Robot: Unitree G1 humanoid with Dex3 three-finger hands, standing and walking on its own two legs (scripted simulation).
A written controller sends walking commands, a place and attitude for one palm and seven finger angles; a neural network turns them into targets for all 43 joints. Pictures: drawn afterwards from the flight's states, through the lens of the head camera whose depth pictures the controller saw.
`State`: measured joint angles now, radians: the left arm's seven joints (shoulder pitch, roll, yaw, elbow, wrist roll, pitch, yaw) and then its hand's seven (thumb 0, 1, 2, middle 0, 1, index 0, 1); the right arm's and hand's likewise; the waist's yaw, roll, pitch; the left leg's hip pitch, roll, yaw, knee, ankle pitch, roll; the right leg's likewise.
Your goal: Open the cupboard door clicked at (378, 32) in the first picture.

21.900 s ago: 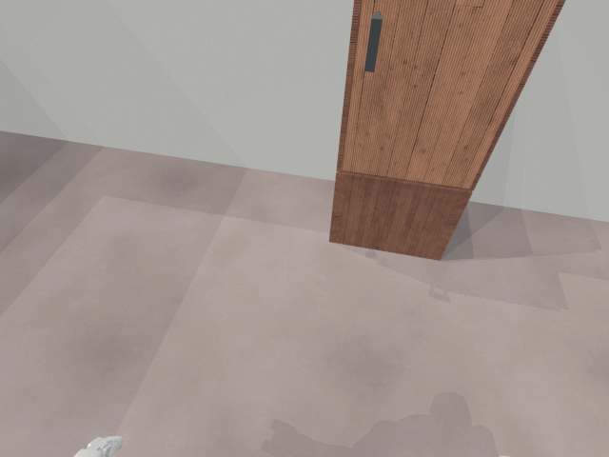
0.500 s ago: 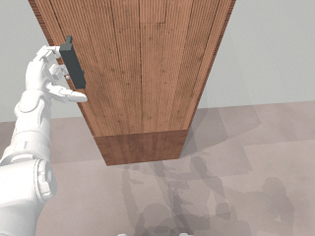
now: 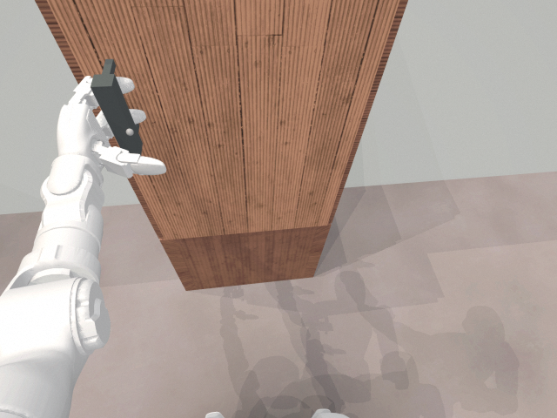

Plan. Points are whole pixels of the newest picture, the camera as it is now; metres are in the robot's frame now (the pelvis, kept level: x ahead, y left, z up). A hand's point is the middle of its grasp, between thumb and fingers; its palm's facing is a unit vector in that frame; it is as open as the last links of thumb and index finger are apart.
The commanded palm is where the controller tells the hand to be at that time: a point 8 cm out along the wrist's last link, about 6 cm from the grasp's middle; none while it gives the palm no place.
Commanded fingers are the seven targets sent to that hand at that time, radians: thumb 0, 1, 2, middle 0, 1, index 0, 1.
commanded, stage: slide the fingers in behind the handle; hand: left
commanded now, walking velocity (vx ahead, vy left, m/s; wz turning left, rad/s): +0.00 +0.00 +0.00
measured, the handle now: (121, 108) +0.53 +0.21 +0.13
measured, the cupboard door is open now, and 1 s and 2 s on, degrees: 0 1 22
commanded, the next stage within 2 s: close the thumb around the handle in 0.44 s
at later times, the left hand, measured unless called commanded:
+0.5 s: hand (136, 132) +0.49 +0.18 +0.12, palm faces +0.10 -0.99 +0.00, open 13.9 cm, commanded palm +0.46 +0.21 +0.12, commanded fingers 0.00 -0.50 0.30 -0.30 -1.20 -0.30 -1.20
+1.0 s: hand (137, 135) +0.48 +0.18 +0.12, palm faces +0.11 -0.99 -0.01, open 8.5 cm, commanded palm +0.46 +0.21 +0.12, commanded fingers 0.00 0.84 0.88 -0.40 -1.34 -0.40 -1.34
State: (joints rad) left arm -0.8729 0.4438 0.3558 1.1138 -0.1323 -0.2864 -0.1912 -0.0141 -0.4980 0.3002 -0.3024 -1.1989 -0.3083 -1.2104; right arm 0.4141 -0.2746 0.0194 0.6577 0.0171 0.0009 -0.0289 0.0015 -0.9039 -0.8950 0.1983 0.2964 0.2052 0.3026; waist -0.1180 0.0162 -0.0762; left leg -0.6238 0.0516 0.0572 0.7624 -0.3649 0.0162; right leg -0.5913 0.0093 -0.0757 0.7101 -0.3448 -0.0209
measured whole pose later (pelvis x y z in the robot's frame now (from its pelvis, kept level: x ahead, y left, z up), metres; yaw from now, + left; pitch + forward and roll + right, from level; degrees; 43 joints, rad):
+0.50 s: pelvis +0.00 +0.00 +0.00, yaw +1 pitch +13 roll -1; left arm -0.89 0.40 0.30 1.12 -0.13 -0.30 -0.11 -0.01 -0.50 0.30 -0.31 -1.21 -0.31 -1.21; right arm 0.39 -0.27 0.01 0.68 0.01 -0.02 -0.01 0.00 -0.90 -0.90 0.20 0.30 0.21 0.30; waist -0.10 0.02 -0.08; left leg -0.62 0.04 0.05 0.76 -0.36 0.02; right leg -0.59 0.00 -0.08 0.72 -0.36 -0.02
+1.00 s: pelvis +0.00 +0.00 +0.00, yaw +1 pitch +12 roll -1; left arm -0.85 0.38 0.29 1.09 -0.14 -0.30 -0.11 0.00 0.32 0.65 -0.33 -1.28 -0.33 -1.29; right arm 0.38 -0.27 0.01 0.68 0.02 -0.01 -0.02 0.00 -0.90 -0.90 0.20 0.30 0.20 0.30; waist -0.09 0.03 -0.07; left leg -0.60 0.04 0.05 0.75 -0.36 0.01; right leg -0.56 0.00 -0.08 0.71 -0.36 -0.02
